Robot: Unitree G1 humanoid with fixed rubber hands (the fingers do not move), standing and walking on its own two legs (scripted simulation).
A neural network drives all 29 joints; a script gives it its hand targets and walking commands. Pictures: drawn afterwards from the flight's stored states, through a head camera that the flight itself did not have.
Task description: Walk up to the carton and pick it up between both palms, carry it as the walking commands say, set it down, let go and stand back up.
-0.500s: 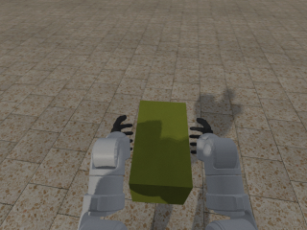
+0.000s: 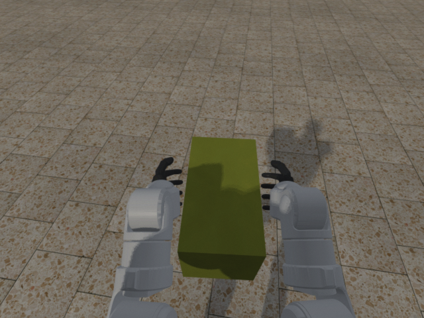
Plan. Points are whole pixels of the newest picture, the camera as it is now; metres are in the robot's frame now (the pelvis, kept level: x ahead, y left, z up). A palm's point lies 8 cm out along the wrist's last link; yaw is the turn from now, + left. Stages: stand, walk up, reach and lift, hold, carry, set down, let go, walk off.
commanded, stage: carry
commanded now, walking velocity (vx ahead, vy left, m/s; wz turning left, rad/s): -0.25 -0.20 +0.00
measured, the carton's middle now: (221, 204) +0.35 +0.00 +0.00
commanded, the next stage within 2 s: none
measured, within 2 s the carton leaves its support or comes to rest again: neither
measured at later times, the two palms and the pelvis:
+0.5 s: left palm (179, 245) +0.22 +0.08 +0.08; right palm (316, 241) +0.23 -0.15 +0.08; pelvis -0.10 -0.05 -0.01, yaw +2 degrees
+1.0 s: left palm out of the picture +0.06 -0.08 +0.08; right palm out of the picture +0.05 -0.30 +0.07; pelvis -0.25 -0.18 +0.00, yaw +3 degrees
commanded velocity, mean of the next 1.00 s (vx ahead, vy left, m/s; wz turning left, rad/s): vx -0.25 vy -0.20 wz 0.00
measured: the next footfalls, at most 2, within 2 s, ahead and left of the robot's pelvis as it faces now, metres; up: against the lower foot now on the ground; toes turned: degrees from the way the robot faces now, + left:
left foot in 0.48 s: -0.11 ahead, +0.07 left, +0.00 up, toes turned +9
right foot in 0.84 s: -0.13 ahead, -0.29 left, +0.00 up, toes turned -1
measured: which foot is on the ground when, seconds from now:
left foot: down 0.00-0.22, up 0.24-0.46, down 0.48-0.84, up 0.86-1.00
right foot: down 0.00-0.50, up 0.52-0.82, down 0.84-1.00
